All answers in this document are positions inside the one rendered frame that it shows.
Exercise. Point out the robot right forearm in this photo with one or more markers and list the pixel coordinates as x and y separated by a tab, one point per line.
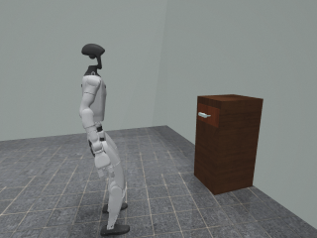
89	125

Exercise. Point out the handle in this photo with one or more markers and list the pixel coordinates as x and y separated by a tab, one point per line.
203	115

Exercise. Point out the robot right upper arm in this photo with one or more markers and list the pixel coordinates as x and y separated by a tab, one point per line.
92	85

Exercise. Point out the drawer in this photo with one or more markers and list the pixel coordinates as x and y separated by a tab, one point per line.
214	113

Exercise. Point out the right robot hand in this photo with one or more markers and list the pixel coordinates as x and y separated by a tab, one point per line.
102	161

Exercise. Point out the left robot foot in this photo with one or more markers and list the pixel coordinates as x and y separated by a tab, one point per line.
105	207

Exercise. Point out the robot left thigh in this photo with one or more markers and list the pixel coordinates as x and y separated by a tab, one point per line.
113	145

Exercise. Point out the cabinet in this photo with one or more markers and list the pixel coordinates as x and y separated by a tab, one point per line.
225	156

